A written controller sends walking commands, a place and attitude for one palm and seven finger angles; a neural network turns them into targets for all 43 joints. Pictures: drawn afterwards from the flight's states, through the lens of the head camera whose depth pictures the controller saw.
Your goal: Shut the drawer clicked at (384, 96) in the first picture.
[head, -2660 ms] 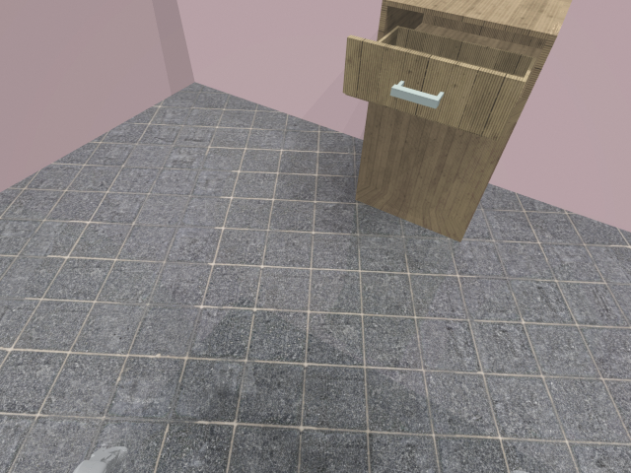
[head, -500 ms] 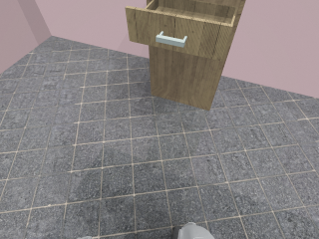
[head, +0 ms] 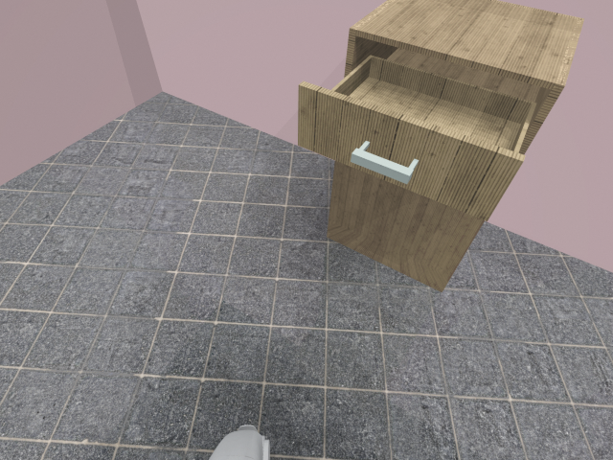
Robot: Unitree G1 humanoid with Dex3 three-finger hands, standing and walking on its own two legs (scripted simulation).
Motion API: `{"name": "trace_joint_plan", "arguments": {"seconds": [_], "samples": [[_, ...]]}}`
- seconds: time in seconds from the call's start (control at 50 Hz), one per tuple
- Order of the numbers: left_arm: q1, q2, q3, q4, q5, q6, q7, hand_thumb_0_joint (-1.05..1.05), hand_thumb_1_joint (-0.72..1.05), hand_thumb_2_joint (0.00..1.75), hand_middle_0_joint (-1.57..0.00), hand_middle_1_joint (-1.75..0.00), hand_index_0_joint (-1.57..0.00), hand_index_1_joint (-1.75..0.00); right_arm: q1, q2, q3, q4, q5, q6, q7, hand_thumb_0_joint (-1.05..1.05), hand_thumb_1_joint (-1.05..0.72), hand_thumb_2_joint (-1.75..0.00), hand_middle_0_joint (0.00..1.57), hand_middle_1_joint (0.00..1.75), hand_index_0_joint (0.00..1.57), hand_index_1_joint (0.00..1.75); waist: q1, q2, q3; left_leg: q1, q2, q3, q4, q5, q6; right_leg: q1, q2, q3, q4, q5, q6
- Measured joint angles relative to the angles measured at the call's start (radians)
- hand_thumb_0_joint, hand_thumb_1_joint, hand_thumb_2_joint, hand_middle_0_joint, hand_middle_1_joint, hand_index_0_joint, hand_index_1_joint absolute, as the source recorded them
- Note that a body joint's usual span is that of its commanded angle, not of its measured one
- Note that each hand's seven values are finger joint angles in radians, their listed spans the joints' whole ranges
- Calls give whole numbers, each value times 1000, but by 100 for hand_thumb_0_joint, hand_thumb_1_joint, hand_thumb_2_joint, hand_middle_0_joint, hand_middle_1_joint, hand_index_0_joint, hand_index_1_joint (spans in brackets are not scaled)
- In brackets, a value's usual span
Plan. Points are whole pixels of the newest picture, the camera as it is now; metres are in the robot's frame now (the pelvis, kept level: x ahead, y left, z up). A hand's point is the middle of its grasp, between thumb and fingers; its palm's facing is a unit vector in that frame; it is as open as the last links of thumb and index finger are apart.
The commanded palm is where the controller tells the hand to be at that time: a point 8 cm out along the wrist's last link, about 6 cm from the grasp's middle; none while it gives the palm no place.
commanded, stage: turn to face it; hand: left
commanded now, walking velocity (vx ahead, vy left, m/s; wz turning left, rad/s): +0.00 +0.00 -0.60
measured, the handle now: (385, 160) +0.68 -0.10 -0.01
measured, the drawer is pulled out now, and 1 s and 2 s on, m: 0.29 0.29 0.29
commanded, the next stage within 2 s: take the last steps up to it in 0.80 s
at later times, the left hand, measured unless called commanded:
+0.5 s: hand (207, 411) +0.21 +0.18 -0.16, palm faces -0.17 -0.95 -0.26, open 7.4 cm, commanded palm none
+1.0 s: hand (235, 418) +0.21 +0.14 -0.18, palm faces -0.33 -0.93 -0.15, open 7.4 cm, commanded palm none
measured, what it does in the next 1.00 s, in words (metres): steps on the spot, turning right: left foot, then right foot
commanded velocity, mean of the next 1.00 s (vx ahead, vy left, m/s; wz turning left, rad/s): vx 0.04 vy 0.00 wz -0.36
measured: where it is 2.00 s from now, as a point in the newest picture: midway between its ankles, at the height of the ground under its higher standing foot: (352, 457)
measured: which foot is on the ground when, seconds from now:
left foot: up 0.00-0.06, down 0.08-0.52, up 0.54-0.96, down 0.98-1.00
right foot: down 0.00-0.08, up 0.10-0.52, down 0.54-1.00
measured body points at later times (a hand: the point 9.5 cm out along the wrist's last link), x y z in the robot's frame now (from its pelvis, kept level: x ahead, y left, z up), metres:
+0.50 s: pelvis +0.08 -0.01 -0.01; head +0.09 -0.02 +0.44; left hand +0.22 +0.23 -0.14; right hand +0.09 -0.26 -0.16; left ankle +0.11 +0.11 -0.74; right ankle +0.09 -0.12 -0.72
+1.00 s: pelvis +0.09 -0.01 -0.01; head +0.12 +0.01 +0.44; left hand +0.23 +0.19 -0.17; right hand +0.04 -0.25 -0.14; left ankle +0.11 +0.09 -0.74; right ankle +0.08 -0.12 -0.74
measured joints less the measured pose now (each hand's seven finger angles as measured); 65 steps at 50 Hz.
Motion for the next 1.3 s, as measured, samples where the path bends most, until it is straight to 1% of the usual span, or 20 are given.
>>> {"name": "trace_joint_plan", "arguments": {"seconds": [0.04, 0.08, 0.14, 0.18, 0.24, 0.32, 0.42, 0.52, 0.54, 0.6, 0.64, 0.7, 0.84, 0.92, 0.98, 1.02, 1.08, 1.12, 1.18, 1.3], "samples": [[24, -7, -4, 11, -1, 5, 3, 1, 91, 89, -19, -30, -20, -29, -23, 9, 10, 1, 0, -6, -6, 1, -92, -90, 19, 30, 19, 30, 21, -8, 18, 60, -21, 14, -83, -17, 10, 9, -12, 9, 26, -34, 15], [55, -17, -7, 27, -5, 15, 4, 1, 90, 89, -20, -30, -20, -29, -38, 20, 22, -3, -3, -23, -14, 1, -91, -90, 20, 30, 19, 30, 33, -14, 29, 148, -40, 35, -187, 52, 25, -11, -28, 33, 118, -83, 30], [59, -19, -6, 47, -20, 48, 6, 1, 90, 89, -20, -30, -20, -29, -51, 45, 40, -15, 3, -45, -30, 1, -91, -90, 20, 30, 20, 30, 32, -35, 50, 191, -37, 78, -174, -72, 57, -177, -50, 126, 518, -205, 47], [45, -12, 7, 43, -18, 70, 6, 1, 90, 89, -20, -30, -20, -29, -42, 60, 49, -21, 7, -47, -38, 0, -91, -90, 20, 30, 20, 30, 24, -41, 57, 233, -25, 108, -194, -95, 57, -289, -52, 168, 740, -226, 58], [1, 13, 35, 12, -10, 100, -2, 1, 90, 89, -20, -30, -20, -29, -32, 60, 24, -49, 22, -59, -59, -3, -94, -90, 20, 30, 20, 30, 3, -51, 55, 284, -15, 142, -248, -82, 46, -413, -80, 185, 848, -158, 77], [-80, 56, 71, -57, -5, 125, -10, 1, 90, 89, -19, -30, -20, -29, -14, 27, 14, -41, 9, -38, -61, -4, -95, -90, 20, 30, 20, 30, 0, -56, 37, 317, -5, 171, -282, -78, 40, -486, -114, 182, 778, -69, 97], [-167, 85, 87, -130, -1, 135, -18, 1, 91, 89, -19, -30, -20, -29, 18, -6, -1, -24, -2, -3, -51, -2, -93, -90, 20, 30, 20, 30, -12, -39, 23, 338, 16, 209, -269, -99, 20, -452, -130, 161, 578, -33, 106], [-208, 96, 80, -180, 2, 123, -25, 1, 91, 89, -19, -30, -20, -29, 59, -37, -18, -27, -5, 22, -36, -1, -92, -90, 20, 30, 20, 30, -41, 0, 19, 322, 59, 247, -166, -162, -19, -335, -110, 142, 349, 26, 90], [-212, 98, 77, -188, 5, 113, -23, 1, 91, 89, -19, -30, -20, -29, 70, -44, -20, -30, -3, 28, -33, 0, -91, -90, 20, 30, 20, 30, -43, 9, 15, 299, 70, 242, -114, -200, -30, -327, -102, 146, 320, 56, 70], [-232, 83, 57, -196, 0, 97, -14, 1, 91, 89, -19, -30, -20, -29, 82, -69, -26, -25, 3, 62, -35, 0, -91, -90, 20, 30, 20, 30, -50, 48, 26, 183, 39, 88, 139, -357, -46, -342, -73, 142, 347, 18, 20], [-231, 75, 52, -200, -3, 99, -8, 1, 91, 89, -19, -30, -20, -29, 86, -71, -26, -18, 3, 74, -35, 1, -91, -90, 20, 30, 20, 30, -48, 47, 26, 124, 9, 25, 273, -335, -50, -328, -61, 151, 304, 33, 11], [-224, 69, 46, -193, -6, 106, -3, 1, 90, 89, -19, -30, -20, -29, 93, -65, -20, -18, 1, 69, -33, 1, -91, -90, 20, 30, 19, 30, -54, 32, 20, 83, -11, -17, 337, -256, -62, -301, -44, 164, 222, 80, 6], [-212, 50, 34, -169, -5, 108, -9, 1, 90, 89, -20, -30, -20, -29, 98, -44, -9, -18, 5, 65, -41, 1, -91, -90, 20, 30, 19, 30, -50, -3, 13, 140, -33, -43, 158, -251, -74, -277, -12, 190, 138, 131, -1], [-205, 49, 37, -152, -2, 115, -11, 1, 90, 89, -20, -30, -20, -30, 84, -28, -1, -21, 11, 57, -47, 1, -91, -90, 20, 30, 19, 30, -34, -22, 14, 213, -53, -42, -2, -273, -62, -285, 4, 210, 136, 142, 8], [-193, 57, 43, -133, -8, 122, -11, 1, 90, 89, -20, -30, -20, -30, 87, -14, 10, -26, 11, 34, -51, 1, -91, -90, 20, 30, 20, 30, -32, -34, 5, 305, -64, -31, -194, -189, -42, -297, 15, 219, 160, 135, 26], [-179, 71, 50, -116, -11, 133, -14, 1, 90, 89, -20, -30, -20, -30, 101, 7, 19, -24, 2, 18, -50, 1, -91, -90, 20, 30, 20, 30, -36, -64, -7, 326, -77, -13, -221, -161, 9, -322, 8, 233, 247, 20, 35], [-158, 80, 58, -95, 2, 143, -28, 1, 90, 89, -20, -30, -20, -29, 150, 23, 33, -26, -6, 5, -48, 1, -91, -90, 20, 30, 20, 30, -53, -58, -33, 364, -68, -9, -279, -155, 37, -400, 13, 236, 498, -76, 44], [-151, 88, 63, -89, 7, 134, -38, 1, 90, 89, -20, -30, -20, -29, 181, 32, 38, -12, -5, -5, -52, 1, -91, -90, 20, 30, 20, 30, -55, -56, -39, 399, -68, -7, -345, -126, 37, -444, -2, 243, 633, -27, 51], [-143, 100, 66, -81, 7, 115, -41, 1, 90, 89, -19, -30, -20, -29, 223, 46, 44, 16, -1, -24, -54, 1, -91, -90, 20, 30, 20, 30, -50, -64, -40, 448, -77, 6, -424, -95, 38, -482, -36, 256, 724, 47, 63], [-156, 103, 59, -54, 3, 117, -37, 1, 91, 89, -19, -30, -20, -29, 299, 73, 47, 68, -2, -48, -58, 1, -91, -90, 20, 30, 20, 30, -67, -70, -21, 517, -83, 31, -478, -101, 33, -488, -93, 228, 661, 57, 79]]}}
